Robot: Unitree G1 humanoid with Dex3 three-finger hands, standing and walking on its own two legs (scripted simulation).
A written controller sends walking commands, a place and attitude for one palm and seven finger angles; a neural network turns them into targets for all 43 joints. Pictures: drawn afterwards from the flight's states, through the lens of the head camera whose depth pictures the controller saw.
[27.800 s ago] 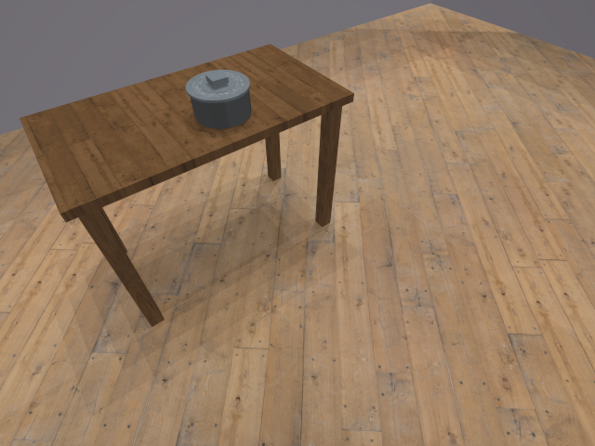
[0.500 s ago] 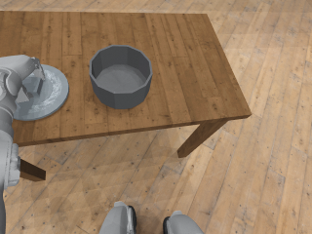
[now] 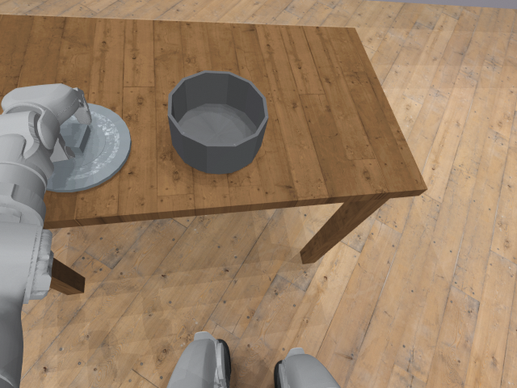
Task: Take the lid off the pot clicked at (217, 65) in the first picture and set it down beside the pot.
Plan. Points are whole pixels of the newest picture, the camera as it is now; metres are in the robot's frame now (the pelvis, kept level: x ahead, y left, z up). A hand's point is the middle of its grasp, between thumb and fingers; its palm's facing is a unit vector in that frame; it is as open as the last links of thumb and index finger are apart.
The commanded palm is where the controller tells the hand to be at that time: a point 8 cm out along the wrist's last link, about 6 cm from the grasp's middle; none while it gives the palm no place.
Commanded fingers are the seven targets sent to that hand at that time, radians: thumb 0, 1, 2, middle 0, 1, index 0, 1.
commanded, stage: open the fingers wide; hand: left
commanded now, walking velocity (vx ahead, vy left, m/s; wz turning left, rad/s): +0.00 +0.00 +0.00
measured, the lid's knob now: (70, 137) +0.52 +0.30 -0.02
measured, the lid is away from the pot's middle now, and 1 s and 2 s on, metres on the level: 0.25 0.25 0.25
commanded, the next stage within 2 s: raise the empty hand in 0.42 s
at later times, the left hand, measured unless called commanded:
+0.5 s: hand (57, 143) +0.48 +0.29 +0.02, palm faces -0.43 -0.12 -0.89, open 11.0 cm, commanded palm +0.53 +0.26 +0.07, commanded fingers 0.00 -0.04 0.70 -0.37 -0.82 -0.37 -0.82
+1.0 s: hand (44, 116) +0.49 +0.30 +0.06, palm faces -0.41 -0.14 -0.90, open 11.0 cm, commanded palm +0.53 +0.27 +0.13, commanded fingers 0.00 -0.04 0.70 -0.37 -0.82 -0.37 -0.82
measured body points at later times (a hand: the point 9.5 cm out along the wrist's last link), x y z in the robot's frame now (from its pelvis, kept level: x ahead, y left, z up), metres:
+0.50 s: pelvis -0.01 -0.01 +0.00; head +0.12 +0.04 +0.43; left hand +0.50 +0.30 +0.07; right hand -0.02 -0.29 -0.10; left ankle +0.08 +0.02 -0.68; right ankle +0.01 -0.19 -0.67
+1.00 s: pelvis +0.01 -0.01 +0.01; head +0.12 +0.03 +0.45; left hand +0.51 +0.30 +0.11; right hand +0.01 -0.29 -0.09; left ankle +0.08 +0.02 -0.68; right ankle +0.01 -0.19 -0.67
